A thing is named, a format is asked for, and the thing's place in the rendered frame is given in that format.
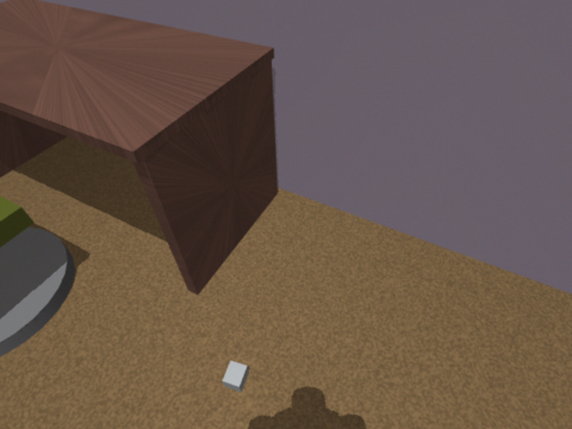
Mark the small box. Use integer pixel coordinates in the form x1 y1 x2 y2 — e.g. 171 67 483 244
223 361 249 392

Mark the desk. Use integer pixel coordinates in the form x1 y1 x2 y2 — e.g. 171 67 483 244
0 0 278 295

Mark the office chair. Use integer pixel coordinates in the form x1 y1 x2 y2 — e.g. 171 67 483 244
0 196 75 357

